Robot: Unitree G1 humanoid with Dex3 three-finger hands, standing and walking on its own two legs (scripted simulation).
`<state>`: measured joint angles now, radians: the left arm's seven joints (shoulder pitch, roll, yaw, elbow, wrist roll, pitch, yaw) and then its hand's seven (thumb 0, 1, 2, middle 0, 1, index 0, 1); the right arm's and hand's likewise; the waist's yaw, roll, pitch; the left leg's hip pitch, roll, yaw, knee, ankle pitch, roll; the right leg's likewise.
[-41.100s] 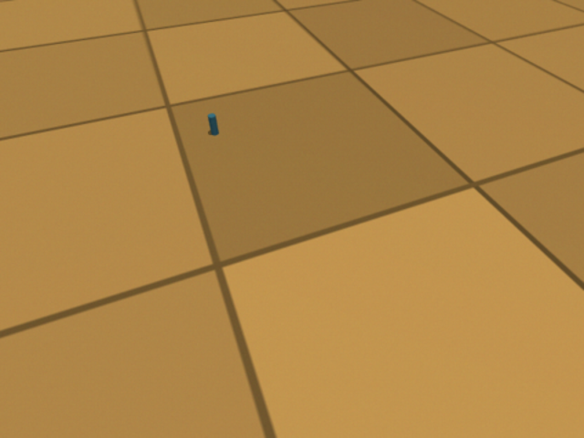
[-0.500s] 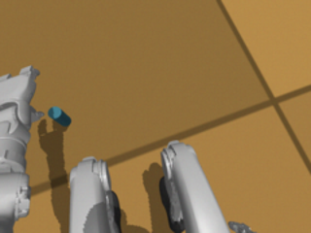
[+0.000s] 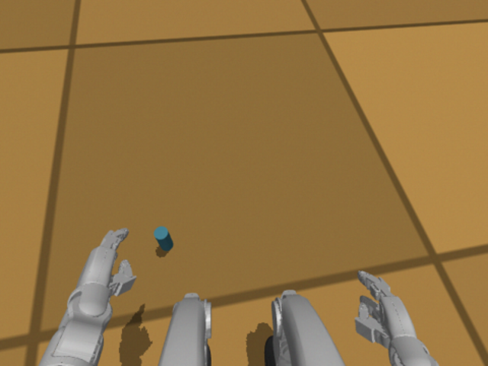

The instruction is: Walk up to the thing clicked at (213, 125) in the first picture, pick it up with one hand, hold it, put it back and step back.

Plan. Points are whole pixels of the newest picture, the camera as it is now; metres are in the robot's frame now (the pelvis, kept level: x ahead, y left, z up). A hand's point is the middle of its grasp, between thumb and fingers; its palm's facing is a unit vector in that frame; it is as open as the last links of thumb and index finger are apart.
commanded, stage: home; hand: left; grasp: from above
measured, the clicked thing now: (164, 239) +0.50 +0.23 -0.53
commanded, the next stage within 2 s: none
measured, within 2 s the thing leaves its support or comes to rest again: neither
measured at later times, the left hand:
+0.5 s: hand (90, 307) +0.22 +0.19 +0.08, palm faces +0.09 -0.97 -0.21, open 7.4 cm
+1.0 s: hand (93, 312) +0.21 +0.18 +0.08, palm faces +0.09 -0.98 -0.20, open 7.4 cm
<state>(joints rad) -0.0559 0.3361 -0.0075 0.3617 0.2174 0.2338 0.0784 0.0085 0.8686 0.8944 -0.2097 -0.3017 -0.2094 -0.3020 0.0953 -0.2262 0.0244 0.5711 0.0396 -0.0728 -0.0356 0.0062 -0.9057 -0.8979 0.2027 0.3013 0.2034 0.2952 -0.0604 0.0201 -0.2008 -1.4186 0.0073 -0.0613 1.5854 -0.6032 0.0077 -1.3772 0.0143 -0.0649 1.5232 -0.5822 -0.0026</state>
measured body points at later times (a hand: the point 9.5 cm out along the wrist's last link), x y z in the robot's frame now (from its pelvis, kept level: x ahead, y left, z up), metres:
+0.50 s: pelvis +0.06 +0.00 +0.13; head +0.08 +0.01 +0.58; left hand +0.21 +0.24 +0.09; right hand +0.21 -0.24 +0.06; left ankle +0.06 +0.11 -0.55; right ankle +0.07 -0.12 -0.55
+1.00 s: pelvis +0.06 +0.00 +0.13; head +0.07 +0.01 +0.58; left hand +0.21 +0.23 +0.10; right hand +0.23 -0.24 +0.07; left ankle +0.06 +0.11 -0.55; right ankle +0.07 -0.12 -0.55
